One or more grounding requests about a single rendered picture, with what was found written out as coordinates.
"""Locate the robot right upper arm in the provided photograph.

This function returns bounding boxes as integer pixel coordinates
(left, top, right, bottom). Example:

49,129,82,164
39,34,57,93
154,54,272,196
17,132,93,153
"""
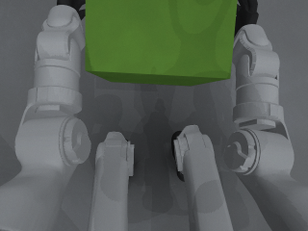
223,128,308,231

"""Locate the robot right foot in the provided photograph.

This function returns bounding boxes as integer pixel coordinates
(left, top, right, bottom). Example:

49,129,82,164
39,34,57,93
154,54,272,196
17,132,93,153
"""
171,131,185,182

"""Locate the carton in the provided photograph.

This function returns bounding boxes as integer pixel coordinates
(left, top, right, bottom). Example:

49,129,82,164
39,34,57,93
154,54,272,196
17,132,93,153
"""
85,0,238,87

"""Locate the right robot shin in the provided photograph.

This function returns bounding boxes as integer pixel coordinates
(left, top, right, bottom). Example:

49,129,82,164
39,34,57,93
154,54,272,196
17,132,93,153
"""
179,125,215,174

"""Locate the robot right forearm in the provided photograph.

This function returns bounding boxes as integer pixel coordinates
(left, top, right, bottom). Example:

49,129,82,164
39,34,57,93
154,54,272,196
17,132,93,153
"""
232,24,292,145

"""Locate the robot left forearm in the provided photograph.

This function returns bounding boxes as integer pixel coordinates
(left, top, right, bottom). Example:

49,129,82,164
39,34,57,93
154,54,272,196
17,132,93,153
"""
14,5,86,157

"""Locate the robot left upper arm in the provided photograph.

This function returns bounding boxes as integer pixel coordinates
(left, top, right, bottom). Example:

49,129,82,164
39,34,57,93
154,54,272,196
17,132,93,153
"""
0,115,91,231

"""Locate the robot right hand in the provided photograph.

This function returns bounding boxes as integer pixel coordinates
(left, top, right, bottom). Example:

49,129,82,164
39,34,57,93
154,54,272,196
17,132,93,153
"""
234,0,259,37

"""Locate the robot left hand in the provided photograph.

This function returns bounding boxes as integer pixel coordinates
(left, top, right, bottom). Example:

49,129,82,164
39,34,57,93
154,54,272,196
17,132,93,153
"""
57,0,86,20

